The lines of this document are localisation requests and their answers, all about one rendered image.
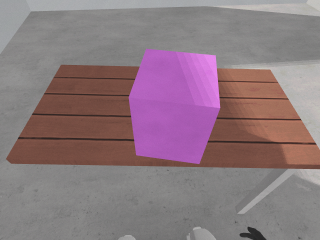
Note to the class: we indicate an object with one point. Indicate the carton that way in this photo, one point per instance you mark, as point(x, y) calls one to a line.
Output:
point(174, 103)

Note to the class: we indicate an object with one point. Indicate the table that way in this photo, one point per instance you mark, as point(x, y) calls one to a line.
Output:
point(84, 118)

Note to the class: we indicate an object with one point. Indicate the robot right thigh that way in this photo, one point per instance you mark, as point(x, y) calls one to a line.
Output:
point(200, 234)

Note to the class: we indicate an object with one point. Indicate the robot right hand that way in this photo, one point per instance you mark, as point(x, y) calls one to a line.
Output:
point(254, 234)

